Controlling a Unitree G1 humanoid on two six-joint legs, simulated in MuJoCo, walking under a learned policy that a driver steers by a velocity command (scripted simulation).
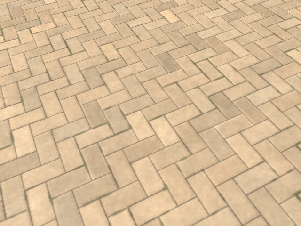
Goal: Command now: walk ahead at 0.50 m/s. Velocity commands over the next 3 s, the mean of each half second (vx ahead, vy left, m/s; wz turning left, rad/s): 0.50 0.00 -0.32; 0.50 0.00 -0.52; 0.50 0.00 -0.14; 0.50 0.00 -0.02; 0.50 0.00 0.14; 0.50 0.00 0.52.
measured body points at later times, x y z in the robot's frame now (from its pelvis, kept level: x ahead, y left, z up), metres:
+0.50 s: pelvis +0.26 +0.04 +0.00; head +0.28 +0.05 +0.45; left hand +0.41 +0.29 -0.14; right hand +0.25 -0.23 -0.12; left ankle +0.26 +0.13 -0.75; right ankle +0.28 -0.11 -0.67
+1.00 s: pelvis +0.50 -0.09 +0.00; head +0.52 -0.12 +0.44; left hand +0.67 +0.13 -0.13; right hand +0.48 -0.38 -0.13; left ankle +0.61 +0.04 -0.67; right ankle +0.47 -0.13 -0.75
